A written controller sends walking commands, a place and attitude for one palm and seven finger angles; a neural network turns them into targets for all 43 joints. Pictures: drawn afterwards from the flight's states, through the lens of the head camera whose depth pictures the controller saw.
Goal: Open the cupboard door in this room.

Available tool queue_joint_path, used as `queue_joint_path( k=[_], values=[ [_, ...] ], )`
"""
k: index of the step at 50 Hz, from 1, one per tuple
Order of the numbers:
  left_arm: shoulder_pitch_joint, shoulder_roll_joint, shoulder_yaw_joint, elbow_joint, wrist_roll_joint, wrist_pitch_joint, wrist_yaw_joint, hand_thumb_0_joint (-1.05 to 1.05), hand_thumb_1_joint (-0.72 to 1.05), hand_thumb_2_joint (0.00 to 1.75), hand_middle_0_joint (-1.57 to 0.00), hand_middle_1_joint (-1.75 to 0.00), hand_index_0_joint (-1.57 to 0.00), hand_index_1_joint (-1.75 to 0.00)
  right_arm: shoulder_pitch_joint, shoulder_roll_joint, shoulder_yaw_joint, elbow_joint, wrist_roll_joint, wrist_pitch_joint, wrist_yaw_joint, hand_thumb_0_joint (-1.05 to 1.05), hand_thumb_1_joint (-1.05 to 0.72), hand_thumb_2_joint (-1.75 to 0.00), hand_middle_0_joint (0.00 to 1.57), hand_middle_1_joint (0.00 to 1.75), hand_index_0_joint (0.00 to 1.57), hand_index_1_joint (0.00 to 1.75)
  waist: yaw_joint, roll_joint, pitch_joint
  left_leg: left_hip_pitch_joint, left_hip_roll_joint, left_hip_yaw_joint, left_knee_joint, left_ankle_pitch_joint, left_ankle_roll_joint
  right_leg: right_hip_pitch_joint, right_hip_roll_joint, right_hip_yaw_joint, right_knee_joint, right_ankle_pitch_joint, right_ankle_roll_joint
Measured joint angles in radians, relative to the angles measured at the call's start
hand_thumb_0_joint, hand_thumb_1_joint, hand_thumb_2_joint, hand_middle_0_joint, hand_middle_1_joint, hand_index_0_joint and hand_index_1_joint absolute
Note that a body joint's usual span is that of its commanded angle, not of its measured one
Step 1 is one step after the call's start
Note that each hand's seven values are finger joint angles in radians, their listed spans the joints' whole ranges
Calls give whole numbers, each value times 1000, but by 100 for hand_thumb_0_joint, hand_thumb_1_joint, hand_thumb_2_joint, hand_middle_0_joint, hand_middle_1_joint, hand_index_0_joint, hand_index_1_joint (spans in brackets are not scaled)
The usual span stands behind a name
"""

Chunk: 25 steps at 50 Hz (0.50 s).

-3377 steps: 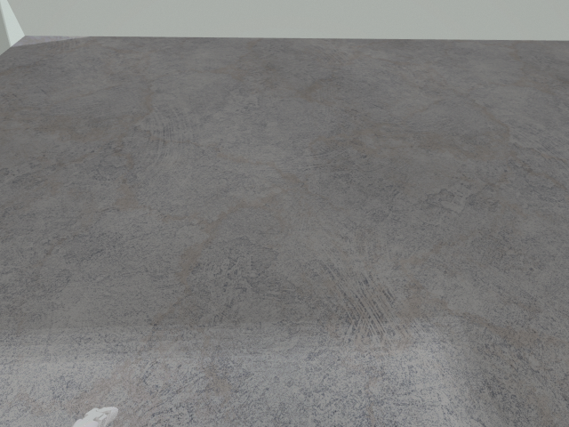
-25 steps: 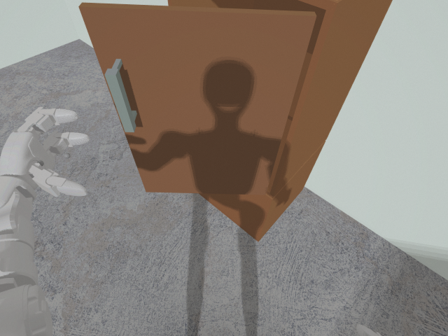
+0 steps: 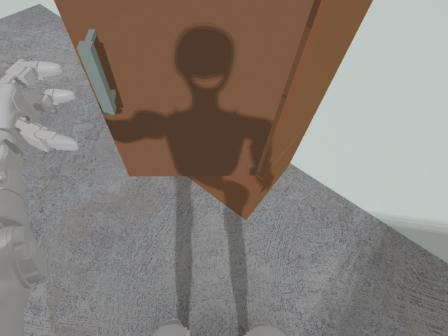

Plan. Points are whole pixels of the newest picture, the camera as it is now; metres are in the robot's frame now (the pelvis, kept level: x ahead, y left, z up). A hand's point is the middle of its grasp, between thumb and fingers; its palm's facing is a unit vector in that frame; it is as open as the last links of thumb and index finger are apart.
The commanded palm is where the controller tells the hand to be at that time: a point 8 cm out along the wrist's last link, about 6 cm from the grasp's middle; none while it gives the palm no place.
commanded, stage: move the hooked fingers beside the handle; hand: left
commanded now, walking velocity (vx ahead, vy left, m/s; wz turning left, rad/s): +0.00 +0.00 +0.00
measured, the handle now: (101, 74) +0.57 +0.22 +0.11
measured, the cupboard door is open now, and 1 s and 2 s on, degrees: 41 41 41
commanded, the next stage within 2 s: slide the fingers in behind the handle in 1.38 s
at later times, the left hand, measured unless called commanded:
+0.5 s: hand (65, 80) +0.53 +0.27 +0.12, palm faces +0.01 -1.00 +0.00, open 13.9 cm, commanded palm +0.51 +0.32 +0.11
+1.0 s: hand (63, 91) +0.51 +0.27 +0.11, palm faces +0.01 -1.00 -0.01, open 13.9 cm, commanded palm +0.50 +0.32 +0.11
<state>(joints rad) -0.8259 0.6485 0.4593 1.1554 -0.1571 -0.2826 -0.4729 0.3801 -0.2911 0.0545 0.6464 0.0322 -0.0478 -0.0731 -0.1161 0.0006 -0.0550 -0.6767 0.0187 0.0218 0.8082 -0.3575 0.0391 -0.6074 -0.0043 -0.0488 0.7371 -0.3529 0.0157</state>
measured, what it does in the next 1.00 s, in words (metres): stands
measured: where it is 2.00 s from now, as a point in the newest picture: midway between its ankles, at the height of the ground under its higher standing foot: outside the picture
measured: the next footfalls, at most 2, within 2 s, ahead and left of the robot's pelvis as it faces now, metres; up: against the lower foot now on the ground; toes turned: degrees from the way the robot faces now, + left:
none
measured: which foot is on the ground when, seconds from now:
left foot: down 0.00-1.00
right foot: down 0.00-1.00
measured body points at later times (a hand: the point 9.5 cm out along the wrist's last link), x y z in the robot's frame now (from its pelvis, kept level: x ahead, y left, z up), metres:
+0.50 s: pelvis +0.01 +0.00 -0.01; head +0.14 +0.03 +0.42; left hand +0.53 +0.32 +0.12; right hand -0.03 -0.28 -0.10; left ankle +0.02 +0.09 -0.71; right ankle +0.00 -0.14 -0.71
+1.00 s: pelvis +0.02 +0.00 -0.01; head +0.13 +0.03 +0.43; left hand +0.51 +0.32 +0.12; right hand +0.03 -0.27 -0.11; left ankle +0.02 +0.09 -0.71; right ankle +0.00 -0.14 -0.71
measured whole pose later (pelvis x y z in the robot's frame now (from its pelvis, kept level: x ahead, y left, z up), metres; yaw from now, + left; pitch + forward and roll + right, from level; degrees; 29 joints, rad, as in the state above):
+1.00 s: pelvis +0.02 +0.00 -0.01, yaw -1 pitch +18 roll -4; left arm -0.94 0.75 0.48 1.24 -0.10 -0.25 -0.47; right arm 0.40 -0.29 0.05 0.59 0.02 0.09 -0.04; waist -0.16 0.01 -0.09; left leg -0.79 0.05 0.01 0.88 -0.41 0.04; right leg -0.70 0.02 -0.05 0.76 -0.38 0.02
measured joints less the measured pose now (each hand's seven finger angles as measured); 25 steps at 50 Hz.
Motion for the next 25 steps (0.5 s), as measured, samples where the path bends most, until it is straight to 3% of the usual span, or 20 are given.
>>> queue_joint_path(
  k=[11,25],
  values=[
    [-129,109,24,114,43,20,-13,-1,-50,30,-30,-120,-30,-120,44,-16,1,1,-7,45,0,1,-91,-89,20,30,21,30,-51,3,-5,-80,14,0,35,-15,-1,-77,13,2,20,-4,-1],
    [-214,208,71,166,93,41,-16,-1,-50,30,-30,-120,-30,-120,78,-12,8,-25,-18,102,9,1,-91,-89,20,30,21,30,-93,8,-9,-147,33,-1,64,-36,-4,-138,33,4,27,-10,-4]
  ],
)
